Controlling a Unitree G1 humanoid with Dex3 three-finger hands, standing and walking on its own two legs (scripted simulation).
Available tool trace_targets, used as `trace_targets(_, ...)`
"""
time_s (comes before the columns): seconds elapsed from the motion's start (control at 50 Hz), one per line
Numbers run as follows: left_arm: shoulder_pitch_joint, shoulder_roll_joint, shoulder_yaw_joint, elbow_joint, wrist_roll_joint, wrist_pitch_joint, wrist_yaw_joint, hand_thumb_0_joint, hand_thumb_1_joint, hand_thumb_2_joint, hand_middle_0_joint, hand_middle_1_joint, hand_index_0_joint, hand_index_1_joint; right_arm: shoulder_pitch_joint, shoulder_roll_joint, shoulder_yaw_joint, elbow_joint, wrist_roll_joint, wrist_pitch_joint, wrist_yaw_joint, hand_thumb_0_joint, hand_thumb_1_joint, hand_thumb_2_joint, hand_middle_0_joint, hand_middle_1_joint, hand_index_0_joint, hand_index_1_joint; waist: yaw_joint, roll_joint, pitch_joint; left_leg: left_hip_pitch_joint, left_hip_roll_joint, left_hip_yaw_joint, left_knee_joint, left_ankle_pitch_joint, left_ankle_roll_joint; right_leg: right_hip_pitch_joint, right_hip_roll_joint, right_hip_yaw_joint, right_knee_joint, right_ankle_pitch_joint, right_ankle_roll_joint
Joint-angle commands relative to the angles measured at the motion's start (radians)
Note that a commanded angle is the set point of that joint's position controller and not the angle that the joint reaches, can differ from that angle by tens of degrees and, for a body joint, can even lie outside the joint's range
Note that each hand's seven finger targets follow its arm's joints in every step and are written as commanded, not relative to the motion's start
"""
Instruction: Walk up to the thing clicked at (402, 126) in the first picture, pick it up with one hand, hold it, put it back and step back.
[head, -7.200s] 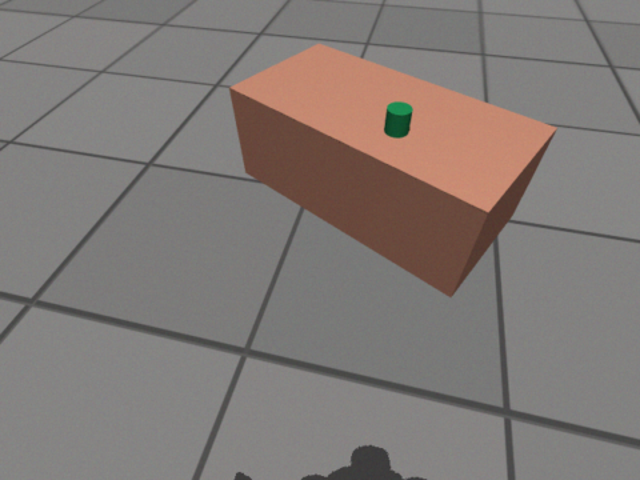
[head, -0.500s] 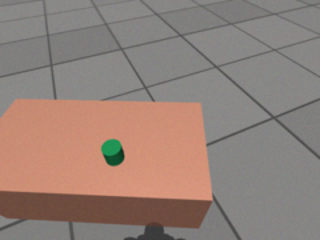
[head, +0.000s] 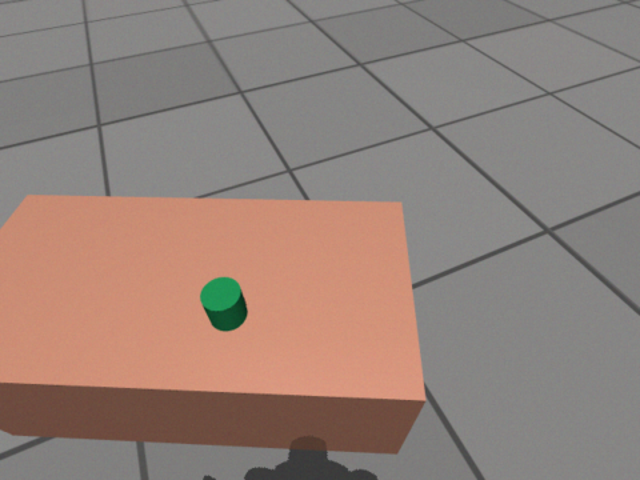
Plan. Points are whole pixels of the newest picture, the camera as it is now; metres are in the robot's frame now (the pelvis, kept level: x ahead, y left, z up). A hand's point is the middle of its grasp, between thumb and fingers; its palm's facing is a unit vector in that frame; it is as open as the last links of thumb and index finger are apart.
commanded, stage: stand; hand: left
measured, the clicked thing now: (224, 304) +0.52 +0.26 -0.29
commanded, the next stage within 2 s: go down in 0.04 s
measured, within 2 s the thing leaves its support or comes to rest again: neither
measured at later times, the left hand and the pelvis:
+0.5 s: hand out of the picture +0.16 +0.25 -0.15, palm faces +0.05 -0.94 -0.33, open 13.7 cm; pelvis -0.01 +0.01 -0.02, yaw -1 degrees
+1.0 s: hand (143, 466) +0.17 +0.27 -0.14, palm faces +0.06 -0.95 -0.31, open 17.4 cm; pelvis +0.01 +0.04 -0.03, yaw -2 degrees
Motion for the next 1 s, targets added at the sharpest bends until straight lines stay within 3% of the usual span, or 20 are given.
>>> trace_targets(0.0,-0.045,0.218,0.039,-0.060,0.003,-0.022,0.013,0.000,0.900,0.900,-0.200,-0.300,-0.200,-0.301,-0.033,-0.202,-0.044,-0.059,0.003,-0.024,-0.018,0.000,-0.900,-0.900,0.200,0.300,0.200,0.300,-0.003,-0.012,-0.081,-0.052,0.115,-0.080,-0.036,0.198,0.038,0.097,-0.146,0.133,-0.037,0.207,-0.001)
trace_targets(0.12,-0.044,0.217,0.040,-0.062,0.003,-0.021,0.013,0.000,0.820,0.820,-0.148,-0.220,-0.178,-0.221,-0.033,-0.205,-0.044,-0.061,0.003,-0.023,-0.019,0.000,-0.820,-0.820,0.120,0.220,0.120,0.220,-0.004,-0.004,-0.075,-0.048,0.115,-0.074,-0.036,0.206,0.040,0.096,-0.148,0.137,-0.040,0.235,-0.001)
trace_targets(0.14,-0.395,0.008,0.003,-0.413,-0.079,-0.093,0.018,0.000,0.740,0.740,-0.068,-0.140,-0.098,-0.141,-0.384,-0.018,-0.029,-0.412,0.104,-0.133,-0.035,0.000,-0.740,-0.740,0.044,0.140,0.048,0.140,-0.058,0.024,-0.054,-0.184,-0.038,0.047,0.077,0.138,0.028,-0.082,-0.024,0.058,0.050,0.140,0.012)
trace_targets(0.16,-0.384,0.116,0.036,-0.472,-0.080,-0.089,0.035,0.000,0.660,0.660,-0.017,-0.060,-0.018,-0.061,-0.345,-0.067,-0.029,-0.423,0.099,-0.157,-0.044,0.000,-0.660,-0.660,0.044,0.060,0.048,0.060,-0.037,0.049,-0.089,-0.158,-0.041,0.043,0.077,0.097,0.030,-0.054,-0.032,0.063,0.048,0.092,0.012)
trace_targets(0.18,-0.221,0.212,0.092,-0.263,-0.069,-0.031,0.044,0.000,0.580,0.580,-0.018,0.000,-0.001,-0.017,-0.230,-0.147,-0.081,-0.269,0.089,-0.129,-0.059,0.000,-0.580,-0.580,0.044,0.054,0.048,0.054,-0.038,0.007,-0.032,-0.200,-0.044,0.046,0.084,0.030,0.031,-0.082,-0.026,0.056,0.051,0.014,0.006)
trace_targets(0.2,-0.147,0.232,0.108,-0.206,-0.064,0.006,0.037,0.000,0.500,0.500,-0.017,0.000,0.000,-0.026,-0.203,-0.160,-0.112,-0.218,0.090,-0.110,-0.061,0.000,-0.500,-0.500,0.044,0.054,0.048,0.054,-0.013,0.002,-0.011,-0.238,-0.037,0.044,0.117,0.039,0.026,-0.105,-0.020,0.049,0.079,0.021,0.006)
trace_targets(0.22,-0.109,0.207,0.105,-0.207,-0.054,0.032,0.031,0.000,0.420,0.420,-0.024,-0.007,-0.006,-0.037,-0.217,-0.163,-0.136,-0.236,0.089,-0.112,-0.060,0.000,-0.420,-0.420,0.044,0.054,0.048,0.054,-0.009,-0.019,-0.074,-0.256,-0.035,0.041,0.157,0.083,0.028,-0.098,-0.014,0.052,0.114,0.072,0.008)
trace_targets(0.26,-0.244,0.225,0.120,-0.344,-0.041,0.034,0.036,0.000,0.260,0.260,-0.034,-0.005,-0.022,-0.027,-0.241,-0.183,-0.168,-0.365,0.079,-0.139,-0.068,0.000,-0.260,-0.260,0.044,0.053,0.048,0.053,-0.021,-0.018,-0.327,-0.220,-0.034,0.029,0.199,0.158,0.034,-0.024,-0.014,0.058,0.179,0.174,0.013)
trace_targets(0.3,0.016,0.220,0.174,-0.252,-0.009,0.091,0.021,0.000,0.102,0.207,-0.049,-0.013,-0.040,-0.032,0.076,-0.160,-0.220,-0.270,0.059,-0.110,-0.053,0.000,-0.100,-0.198,0.045,0.053,0.048,0.053,-0.022,0.001,-0.306,-0.279,-0.043,0.034,0.239,0.208,0.034,-0.064,-0.008,0.058,0.222,0.234,0.008)
trace_targets(0.32,0.111,0.177,0.164,-0.242,-0.008,0.124,0.012,0.000,0.056,0.185,-0.054,-0.015,-0.048,-0.030,0.131,-0.131,-0.213,-0.286,0.062,-0.103,-0.043,0.000,-0.020,-0.187,0.046,0.053,0.048,0.053,-0.021,-0.021,-0.306,-0.277,-0.050,0.039,0.239,0.223,0.036,-0.050,-0.007,0.057,0.220,0.259,0.009)
trace_targets(0.36,-0.076,0.212,0.163,-0.478,-0.010,0.157,0.018,0.000,-0.014,0.148,-0.063,-0.034,-0.066,-0.037,-0.051,-0.168,-0.215,-0.552,0.072,-0.112,-0.047,0.000,0.069,-0.161,0.047,0.052,0.048,0.052,-0.028,-0.052,-0.456,-0.207,-0.057,0.041,0.213,0.243,0.038,0.028,-0.014,0.062,0.193,0.289,0.017)
trace_targets(0.38,-0.095,0.226,0.172,-0.505,-0.013,0.186,0.021,0.000,-0.056,0.151,-0.062,-0.035,-0.060,-0.043,-0.003,-0.134,-0.203,-0.499,0.078,-0.091,-0.046,0.000,0.109,-0.151,0.047,0.052,0.049,0.052,-0.022,0.002,-0.356,-0.231,-0.061,0.049,0.201,0.216,0.036,-0.033,-0.017,0.060,0.181,0.243,0.013)
trace_targets(0.42,-0.035,0.119,0.122,-0.423,-0.021,0.234,0.006,0.000,-0.121,0.139,-0.058,-0.030,-0.052,-0.040,-0.006,-0.031,-0.133,-0.466,0.083,-0.074,-0.031,0.000,0.175,-0.134,0.048,0.051,0.049,0.051,-0.016,-0.021,-0.188,-0.315,-0.058,0.047,0.222,0.120,0.036,-0.168,-0.009,0.050,0.186,0.114,0.012)
trace_targets(0.44,-0.058,0.114,0.118,-0.448,-0.020,0.241,0.004,0.000,-0.155,0.133,-0.060,-0.020,-0.051,-0.035,-0.045,-0.043,-0.143,-0.503,0.083,-0.080,-0.034,0.000,0.194,-0.129,0.048,0.051,0.049,0.051,-0.021,-0.042,-0.184,-0.339,-0.054,0.046,0.234,0.075,0.039,-0.201,-0.008,0.048,0.193,0.067,0.011)
trace_targets(0.46,-0.081,0.174,0.149,-0.515,-0.016,0.245,0.006,0.000,-0.196,0.118,-0.069,-0.017,-0.056,-0.034,-0.028,-0.097,-0.190,-0.532,0.078,-0.081,-0.039,0.000,0.223,-0.121,0.048,0.051,0.049,0.051,-0.023,-0.040,-0.211,-0.339,-0.053,0.047,0.235,0.041,0.042,-0.194,-0.008,0.048,0.194,0.034,0.010)
trace_targets(0.54,-0.034,0.186,0.172,-0.590,-0.005,0.279,0.005,0.000,-0.455,0.078,-0.080,-0.054,-0.077,-0.063,0.025,-0.091,-0.183,-0.562,0.068,-0.085,-0.037,0.000,0.352,-0.085,0.049,0.050,0.050,0.050,-0.014,-0.025,-0.188,-0.371,-0.050,0.046,0.234,-0.020,0.046,-0.200,-0.011,0.054,0.185,-0.032,0.010)
trace_targets(0.56,-0.115,0.184,0.163,-0.698,-0.005,0.268,0.008,0.000,-0.472,0.077,-0.077,-0.054,-0.073,-0.063,-0.052,-0.106,-0.185,-0.659,0.065,-0.102,-0.043,0.000,0.378,-0.079,0.050,0.050,0.050,0.050,-0.017,-0.036,-0.260,-0.348,-0.043,0.036,0.244,0.005,0.046,-0.178,-0.012,0.054,0.199,-0.007,0.012)
trace_targets(0.62,-0.092,0.168,0.167,-0.726,-0.003,0.263,0.019,0.000,-0.611,0.057,-0.089,-0.069,-0.081,-0.082,-0.068,-0.081,-0.173,-0.635,0.057,-0.129,-0.057,0.000,0.439,-0.063,0.050,0.050,0.050,0.050,-0.007,0.014,-0.257,-0.358,-0.034,0.022,0.264,0.024,0.038,-0.188,-0.010,0.053,0.234,0.002,0.006)
trace_targets(0.8,0.096,0.141,0.177,-0.834,-0.012,0.308,0.032,0.000,-0.611,0.041,-0.095,-0.080,-0.089,-0.087,0.063,-0.065,-0.180,-0.628,0.043,-0.146,-0.079,0.000,0.494,-0.048,0.051,0.050,0.050,0.050,-0.016,0.048,-0.318,-0.321,-0.014,0.006,0.314,0.246,0.007,-0.170,0.004,0.034,0.298,0.152,-0.003)
trace_targets(0.98,0.090,0.139,0.180,-0.927,-0.015,0.374,0.000,0.000,-0.611,0.019,-0.101,-0.059,-0.096,-0.067,0.105,-0.064,-0.191,-0.695,0.052,-0.144,-0.061,0.000,0.528,-0.038,0.051,0.049,0.050,0.049,-0.027,0.042,-0.248,-0.347,-0.005,-0.013,0.313,0.238,0.000,-0.231,0.004,0.022,0.309,0.110,-0.004)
